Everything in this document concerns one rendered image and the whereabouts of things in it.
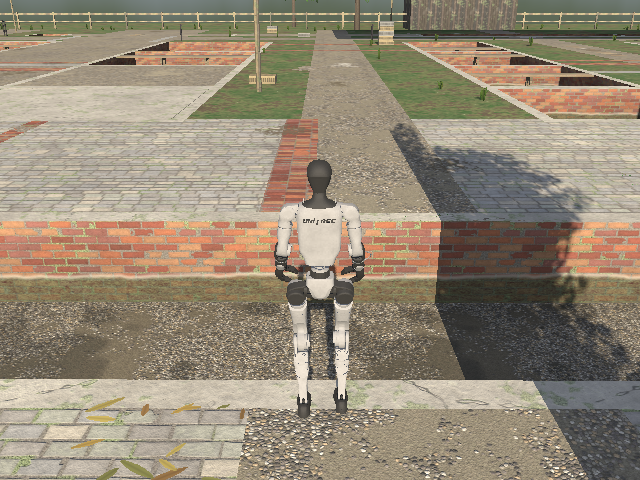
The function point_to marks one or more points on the robot right upper arm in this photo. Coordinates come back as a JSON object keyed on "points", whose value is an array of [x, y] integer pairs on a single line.
{"points": [[351, 213]]}

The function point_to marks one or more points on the robot right forearm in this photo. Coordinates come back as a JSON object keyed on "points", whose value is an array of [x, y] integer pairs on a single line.
{"points": [[358, 262]]}

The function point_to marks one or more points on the left robot shin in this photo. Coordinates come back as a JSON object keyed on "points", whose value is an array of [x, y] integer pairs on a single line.
{"points": [[301, 363]]}

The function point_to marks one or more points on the robot left forearm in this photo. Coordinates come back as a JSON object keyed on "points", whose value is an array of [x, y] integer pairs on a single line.
{"points": [[280, 262]]}

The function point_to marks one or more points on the robot torso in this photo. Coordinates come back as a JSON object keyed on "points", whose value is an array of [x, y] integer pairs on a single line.
{"points": [[319, 239]]}

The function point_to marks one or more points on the robot left hand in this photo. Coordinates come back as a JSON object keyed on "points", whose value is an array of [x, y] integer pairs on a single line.
{"points": [[282, 277]]}

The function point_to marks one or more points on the robot left upper arm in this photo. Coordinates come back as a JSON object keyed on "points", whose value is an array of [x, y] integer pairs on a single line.
{"points": [[287, 214]]}

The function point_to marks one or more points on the robot right hand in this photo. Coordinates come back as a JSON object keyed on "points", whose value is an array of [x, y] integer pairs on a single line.
{"points": [[359, 274]]}

